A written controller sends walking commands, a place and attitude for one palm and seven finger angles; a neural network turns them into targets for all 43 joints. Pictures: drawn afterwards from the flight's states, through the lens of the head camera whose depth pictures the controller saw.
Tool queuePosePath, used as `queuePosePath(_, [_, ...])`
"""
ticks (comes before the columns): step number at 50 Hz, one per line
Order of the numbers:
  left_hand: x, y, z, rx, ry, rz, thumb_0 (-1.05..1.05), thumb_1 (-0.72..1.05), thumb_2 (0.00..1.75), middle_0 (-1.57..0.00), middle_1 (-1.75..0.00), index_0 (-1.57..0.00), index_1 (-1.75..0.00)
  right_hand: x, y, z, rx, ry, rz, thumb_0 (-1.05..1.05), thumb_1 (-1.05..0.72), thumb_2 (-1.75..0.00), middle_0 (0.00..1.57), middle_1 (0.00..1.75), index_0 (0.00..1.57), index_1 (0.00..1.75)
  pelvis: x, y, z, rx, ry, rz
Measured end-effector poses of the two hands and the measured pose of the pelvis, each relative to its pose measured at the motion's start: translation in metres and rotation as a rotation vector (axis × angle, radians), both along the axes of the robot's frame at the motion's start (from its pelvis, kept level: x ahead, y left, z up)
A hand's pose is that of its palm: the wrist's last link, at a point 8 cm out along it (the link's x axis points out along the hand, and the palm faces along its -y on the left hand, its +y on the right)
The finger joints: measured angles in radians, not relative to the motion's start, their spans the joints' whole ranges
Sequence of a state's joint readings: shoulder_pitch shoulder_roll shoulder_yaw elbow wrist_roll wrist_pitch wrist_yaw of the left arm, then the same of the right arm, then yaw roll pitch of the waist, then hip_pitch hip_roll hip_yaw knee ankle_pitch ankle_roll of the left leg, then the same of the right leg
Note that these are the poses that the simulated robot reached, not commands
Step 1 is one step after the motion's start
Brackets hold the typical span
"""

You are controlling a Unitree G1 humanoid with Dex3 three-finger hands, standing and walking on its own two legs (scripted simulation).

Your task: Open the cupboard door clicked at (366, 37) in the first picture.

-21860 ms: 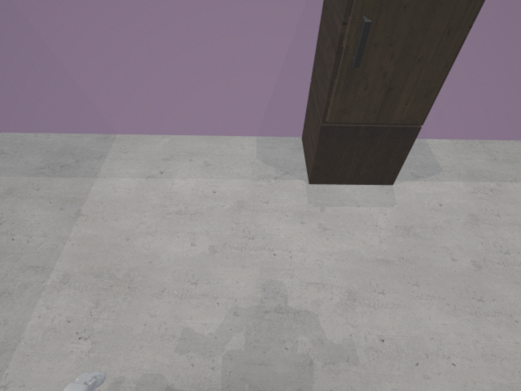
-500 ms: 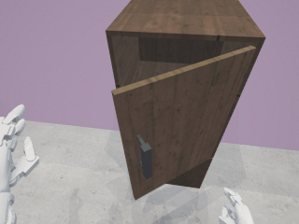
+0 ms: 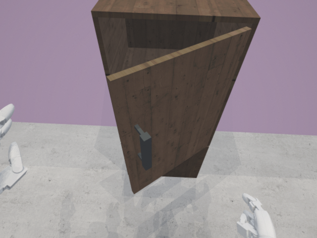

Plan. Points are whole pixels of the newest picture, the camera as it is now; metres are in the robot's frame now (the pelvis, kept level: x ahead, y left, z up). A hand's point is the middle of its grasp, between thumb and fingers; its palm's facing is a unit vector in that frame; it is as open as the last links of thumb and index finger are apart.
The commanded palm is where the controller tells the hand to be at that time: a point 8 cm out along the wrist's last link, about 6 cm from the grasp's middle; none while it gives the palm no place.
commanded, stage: step back with the hand held close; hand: left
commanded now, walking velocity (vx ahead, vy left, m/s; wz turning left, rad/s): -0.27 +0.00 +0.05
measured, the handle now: (142, 148) +0.35 +0.07 +0.01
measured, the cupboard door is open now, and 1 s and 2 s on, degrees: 37 37 37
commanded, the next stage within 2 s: stop stepping back and stand still in 0.66 s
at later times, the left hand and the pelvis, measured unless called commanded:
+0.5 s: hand out of the picture +0.10 +0.26 +0.18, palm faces +0.52 -0.67 -0.53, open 7.4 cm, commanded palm +0.02 +0.30 +0.18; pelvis -0.08 -0.01 -0.02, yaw +6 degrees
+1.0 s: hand out of the picture -0.03 +0.26 +0.18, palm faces +0.54 -0.72 -0.44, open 7.4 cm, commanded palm -0.09 +0.28 +0.18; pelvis -0.21 -0.02 +0.00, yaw +4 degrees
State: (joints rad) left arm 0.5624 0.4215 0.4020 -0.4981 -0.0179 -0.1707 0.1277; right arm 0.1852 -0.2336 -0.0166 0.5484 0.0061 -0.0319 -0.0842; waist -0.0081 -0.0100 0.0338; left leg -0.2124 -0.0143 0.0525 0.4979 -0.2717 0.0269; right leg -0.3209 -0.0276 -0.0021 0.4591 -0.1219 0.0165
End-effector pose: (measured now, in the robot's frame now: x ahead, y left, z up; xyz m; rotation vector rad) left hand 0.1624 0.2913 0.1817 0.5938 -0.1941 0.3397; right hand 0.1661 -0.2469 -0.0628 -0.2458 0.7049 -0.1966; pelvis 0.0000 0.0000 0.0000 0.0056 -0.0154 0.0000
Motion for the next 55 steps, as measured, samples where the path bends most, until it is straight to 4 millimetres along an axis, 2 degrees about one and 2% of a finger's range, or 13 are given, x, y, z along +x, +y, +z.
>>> queuePosePath(5, [-0.027, 0.011, 0.007, 0.040, -0.068, 0.044, 0.02, 0.88, 0.89, -0.21, -0.30, -0.21, -0.31, -0.022, 0.003, -0.003, 0.000, -0.016, 0.005, 0.01, -0.91, -0.90, 0.21, 0.30, 0.21, 0.30, -0.018, 0.001, -0.005, 0.006, -0.016, 0.002])
queuePosePath(10, [-0.051, 0.012, -0.001, 0.021, -0.101, 0.095, 0.01, 0.89, 0.89, -0.21, -0.30, -0.21, -0.31, -0.040, 0.009, -0.014, 0.019, -0.026, 0.031, 0.01, -0.91, -0.90, 0.21, 0.30, 0.21, 0.30, -0.036, 0.000, -0.013, 0.005, -0.032, 0.009])
queuePosePath(17, [-0.069, 0.005, -0.010, -0.031, -0.127, 0.080, 0.02, 0.88, 0.89, -0.21, -0.30, -0.21, -0.31, -0.072, 0.013, -0.021, 0.013, 0.022, 0.061, 0.01, -0.90, -0.90, 0.21, 0.30, 0.21, 0.30, -0.064, -0.002, -0.015, 0.002, -0.022, 0.030])
queuePosePath(21, [-0.082, 0.004, 0.000, 0.028, -0.152, 0.049, 0.02, 0.88, 0.89, -0.21, -0.30, -0.21, -0.31, -0.090, 0.013, -0.021, 0.003, 0.031, 0.065, 0.01, -0.90, -0.90, 0.21, 0.30, 0.21, 0.30, -0.079, -0.005, -0.017, -0.009, -0.022, 0.071])
queuePosePath(25, [-0.110, 0.004, 0.016, 0.138, -0.199, 0.068, 0.02, 0.88, 0.89, -0.21, -0.30, -0.21, -0.31, -0.097, 0.011, -0.029, 0.018, 0.029, 0.077, 0.01, -0.90, -0.90, 0.21, 0.30, 0.21, 0.30, -0.084, -0.011, -0.023, -0.016, -0.015, 0.104])
queuePosePath(27, [-0.124, 0.006, 0.017, 0.159, -0.193, 0.101, 0.01, 0.88, 0.89, -0.21, -0.30, -0.21, -0.31, -0.098, 0.009, -0.032, 0.028, 0.024, 0.086, 0.01, -0.90, -0.90, 0.21, 0.30, 0.21, 0.30, -0.090, -0.014, -0.024, -0.024, -0.012, 0.102])
queuePosePath(31, [-0.144, 0.008, 0.003, 0.071, -0.145, 0.143, 0.01, 0.88, 0.89, -0.21, -0.30, -0.21, -0.31, -0.102, 0.009, -0.031, 0.023, 0.048, 0.115, 0.01, -0.90, -0.90, 0.21, 0.30, 0.21, 0.30, -0.108, -0.015, -0.018, -0.010, -0.007, 0.105])
queuePosePath(35, [-0.159, 0.013, -0.012, -0.019, -0.103, 0.137, 0.01, 0.88, 0.89, -0.21, -0.30, -0.21, -0.31, -0.109, 0.014, -0.015, -0.010, 0.046, 0.136, 0.01, -0.91, -0.90, 0.21, 0.30, 0.21, 0.30, -0.130, -0.011, -0.012, 0.015, 0.014, 0.109])
queuePosePath(39, [-0.178, 0.017, -0.016, -0.001, -0.107, 0.096, 0.02, 0.88, 0.89, -0.21, -0.30, -0.21, -0.31, -0.118, 0.023, -0.008, -0.042, -0.019, 0.152, 0.01, -0.91, -0.90, 0.21, 0.30, 0.21, 0.30, -0.160, -0.006, -0.018, -0.005, 0.017, 0.135])
queuePosePath(43, [-0.207, 0.015, 0.003, 0.032, -0.122, 0.094, 0.02, 0.88, 0.89, -0.21, -0.30, -0.21, -0.31, -0.141, 0.035, 0.000, 0.009, -0.049, 0.159, 0.01, -0.91, -0.90, 0.21, 0.30, 0.21, 0.30, -0.180, -0.010, -0.009, -0.033, 0.023, 0.101])
queuePosePath(47, [-0.232, 0.006, 0.019, 0.026, -0.167, 0.104, 0.02, 0.88, 0.89, -0.21, -0.30, -0.21, -0.31, -0.170, 0.039, 0.003, 0.055, -0.058, 0.158, 0.01, -0.90, -0.90, 0.21, 0.30, 0.21, 0.30, -0.194, -0.015, -0.003, -0.046, 0.040, 0.066])
queuePosePath(51, [-0.241, -0.005, 0.013, -0.004, -0.151, 0.139, 0.01, 0.89, 0.89, -0.21, -0.30, -0.21, -0.31, -0.199, 0.031, -0.007, 0.085, -0.039, 0.153, 0.01, -0.90, -0.90, 0.21, 0.30, 0.21, 0.30, -0.211, -0.028, -0.004, -0.016, 0.056, 0.068])
queuePosePath(55, [-0.243, -0.019, -0.004, -0.055, -0.075, 0.131, 0.01, 0.89, 0.90, -0.21, -0.30, -0.21, -0.30, -0.230, 0.009, -0.023, 0.080, 0.036, 0.135, 0.01, -0.90, -0.90, 0.21, 0.30, 0.21, 0.30, -0.230, -0.038, -0.005, -0.010, 0.049, 0.047])
